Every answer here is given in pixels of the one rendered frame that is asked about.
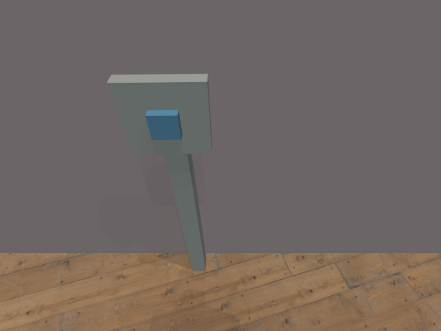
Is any button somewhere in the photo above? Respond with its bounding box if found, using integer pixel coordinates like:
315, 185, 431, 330
145, 110, 183, 140

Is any panel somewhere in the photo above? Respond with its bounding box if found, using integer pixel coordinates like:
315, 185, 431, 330
107, 74, 212, 270

